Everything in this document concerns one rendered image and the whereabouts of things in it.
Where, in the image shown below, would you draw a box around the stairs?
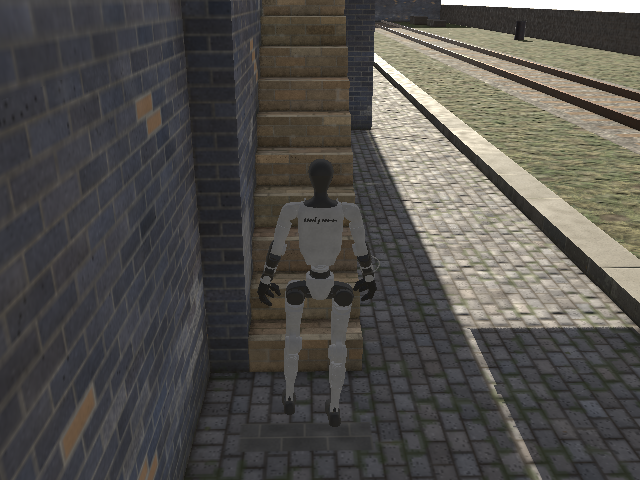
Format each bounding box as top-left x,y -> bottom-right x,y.
248,0 -> 363,372

